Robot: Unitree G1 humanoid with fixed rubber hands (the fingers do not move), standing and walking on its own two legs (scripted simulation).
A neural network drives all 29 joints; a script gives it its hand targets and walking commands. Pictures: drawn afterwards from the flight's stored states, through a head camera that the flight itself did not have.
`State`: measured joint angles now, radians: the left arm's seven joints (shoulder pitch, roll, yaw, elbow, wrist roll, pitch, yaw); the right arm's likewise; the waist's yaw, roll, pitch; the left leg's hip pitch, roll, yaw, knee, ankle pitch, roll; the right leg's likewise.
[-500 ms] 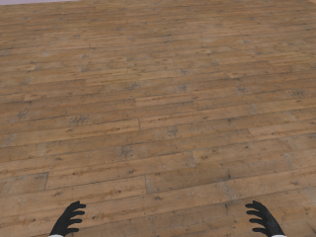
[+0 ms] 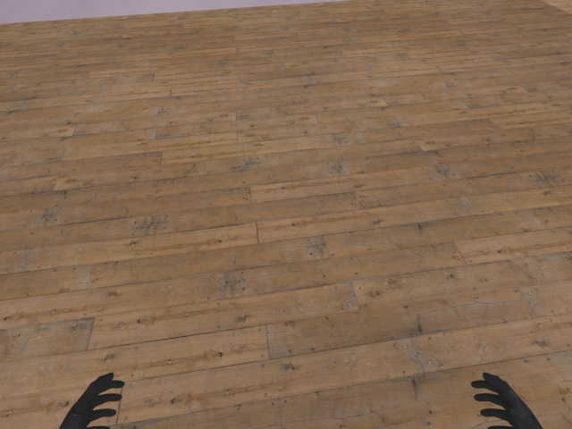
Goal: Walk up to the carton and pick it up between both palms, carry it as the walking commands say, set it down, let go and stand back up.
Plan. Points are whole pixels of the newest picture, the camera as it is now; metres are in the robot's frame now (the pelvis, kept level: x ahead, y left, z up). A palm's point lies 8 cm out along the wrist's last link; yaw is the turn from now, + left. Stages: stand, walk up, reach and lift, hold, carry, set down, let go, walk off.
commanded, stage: stand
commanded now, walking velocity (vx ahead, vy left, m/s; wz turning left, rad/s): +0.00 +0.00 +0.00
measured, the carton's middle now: out of the picture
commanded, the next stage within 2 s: walk up in 1.50 s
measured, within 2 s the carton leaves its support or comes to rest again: neither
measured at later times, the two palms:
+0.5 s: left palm out of the picture +0.13 +0.30 -0.07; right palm out of the picture +0.12 -0.32 -0.08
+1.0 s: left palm out of the picture +0.11 +0.31 -0.07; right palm out of the picture +0.11 -0.32 -0.08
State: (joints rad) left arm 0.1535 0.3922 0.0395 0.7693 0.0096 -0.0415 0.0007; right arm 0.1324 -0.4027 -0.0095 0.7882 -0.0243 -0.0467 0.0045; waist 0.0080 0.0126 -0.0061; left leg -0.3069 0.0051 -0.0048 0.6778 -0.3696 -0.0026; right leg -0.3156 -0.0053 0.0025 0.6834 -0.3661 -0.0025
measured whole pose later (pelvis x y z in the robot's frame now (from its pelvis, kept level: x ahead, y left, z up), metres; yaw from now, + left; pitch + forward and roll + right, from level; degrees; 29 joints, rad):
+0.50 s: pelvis +0.00 -0.01 +0.02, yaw +0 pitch -1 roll +1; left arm 0.10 0.39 0.02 0.96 0.01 -0.03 0.00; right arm 0.10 -0.41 0.02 0.96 -0.01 -0.04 -0.01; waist 0.00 0.02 0.02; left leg -0.19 0.01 0.00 0.47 -0.27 -0.02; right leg -0.21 0.00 0.00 0.51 -0.28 -0.01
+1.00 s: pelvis +0.00 +0.00 +0.03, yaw +0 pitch -2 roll +0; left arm 0.09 0.40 0.02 1.05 0.00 -0.02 0.00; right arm 0.09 -0.43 0.01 1.05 -0.02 -0.03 -0.01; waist 0.00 0.01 0.03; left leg -0.12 0.01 0.00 0.36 -0.21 -0.01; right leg -0.14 0.00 0.01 0.38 -0.21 0.00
